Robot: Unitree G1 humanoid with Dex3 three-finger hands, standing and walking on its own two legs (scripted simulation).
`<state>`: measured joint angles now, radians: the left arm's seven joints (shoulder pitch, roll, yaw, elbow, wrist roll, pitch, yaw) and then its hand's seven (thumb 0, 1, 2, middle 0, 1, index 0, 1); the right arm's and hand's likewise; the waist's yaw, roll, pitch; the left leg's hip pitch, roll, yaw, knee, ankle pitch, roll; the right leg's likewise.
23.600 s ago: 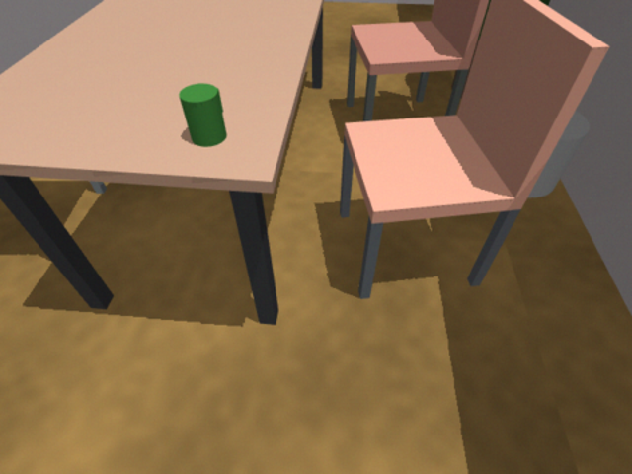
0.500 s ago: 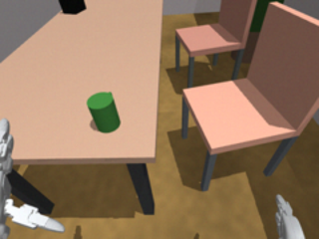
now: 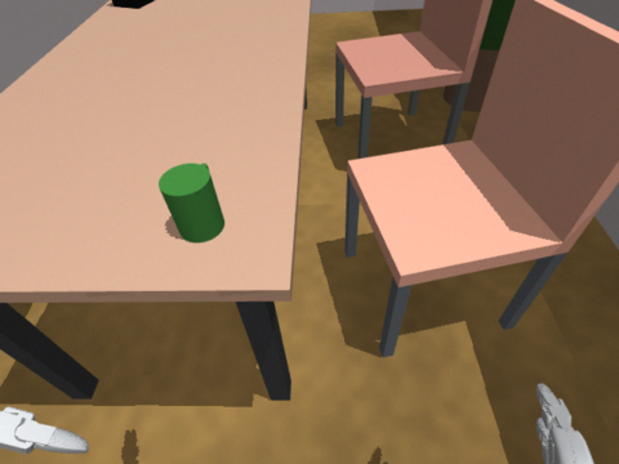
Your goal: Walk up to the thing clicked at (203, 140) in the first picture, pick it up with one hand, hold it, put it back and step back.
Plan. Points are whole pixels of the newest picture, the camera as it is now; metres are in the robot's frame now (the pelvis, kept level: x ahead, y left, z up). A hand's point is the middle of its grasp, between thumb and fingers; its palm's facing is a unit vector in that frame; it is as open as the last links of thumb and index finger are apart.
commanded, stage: home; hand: left
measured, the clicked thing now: (197, 197) +0.52 +0.22 +0.06
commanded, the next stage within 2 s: none
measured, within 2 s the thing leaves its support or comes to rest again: neither
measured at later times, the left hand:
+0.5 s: hand (188, 433) +0.19 +0.19 -0.07, palm faces +0.10 -0.98 -0.19, open 17.4 cm
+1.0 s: hand (192, 433) +0.19 +0.19 -0.09, palm faces +0.04 -0.96 -0.29, open 17.6 cm
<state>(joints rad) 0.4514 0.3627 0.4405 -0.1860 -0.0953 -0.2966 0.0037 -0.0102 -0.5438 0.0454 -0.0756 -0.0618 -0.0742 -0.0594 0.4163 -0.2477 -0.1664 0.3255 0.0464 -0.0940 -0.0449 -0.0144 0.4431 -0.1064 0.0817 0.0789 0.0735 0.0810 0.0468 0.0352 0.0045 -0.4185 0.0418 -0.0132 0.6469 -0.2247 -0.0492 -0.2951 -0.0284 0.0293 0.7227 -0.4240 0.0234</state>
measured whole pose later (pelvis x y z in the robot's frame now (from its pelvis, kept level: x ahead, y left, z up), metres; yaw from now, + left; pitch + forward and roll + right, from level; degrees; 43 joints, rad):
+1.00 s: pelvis +0.02 +0.01 -0.01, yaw -1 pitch +4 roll +0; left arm 0.35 0.22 -0.01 0.32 0.02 -0.05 0.09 -0.01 -0.57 0.03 -0.05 -0.04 -0.05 -0.04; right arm 0.23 -0.22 0.00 0.61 -0.03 -0.02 -0.07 0.01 -0.90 -0.90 0.21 0.30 0.20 0.30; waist 0.00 0.01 -0.01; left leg -0.55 0.05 -0.01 0.80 -0.33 -0.04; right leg -0.39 -0.02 0.03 0.81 -0.49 0.03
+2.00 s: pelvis +0.00 +0.02 +0.02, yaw +0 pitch -3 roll -1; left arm 0.19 0.37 -0.01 1.11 0.02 -0.01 0.00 0.00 -0.58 0.02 -0.05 -0.04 -0.05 -0.04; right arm 0.14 -0.35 -0.01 1.12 -0.01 0.01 0.01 0.00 -0.90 -0.90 0.21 0.30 0.20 0.30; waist -0.01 0.02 0.05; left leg -0.25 0.04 -0.01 0.43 -0.12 -0.03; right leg -0.10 -0.03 0.02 0.42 -0.27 0.04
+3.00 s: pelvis +0.03 +0.02 +0.03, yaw +0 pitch -2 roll +0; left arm 0.15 0.36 0.01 1.11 0.02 0.00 0.00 0.00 -0.51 0.10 -0.10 -0.11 -0.10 -0.11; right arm 0.11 -0.34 -0.01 1.14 -0.01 0.00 0.01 0.00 -0.90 -0.90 0.21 0.30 0.20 0.30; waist -0.01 0.00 0.07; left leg -0.21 0.03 0.01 0.38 -0.14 -0.02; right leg -0.04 -0.05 0.03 0.34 -0.26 0.05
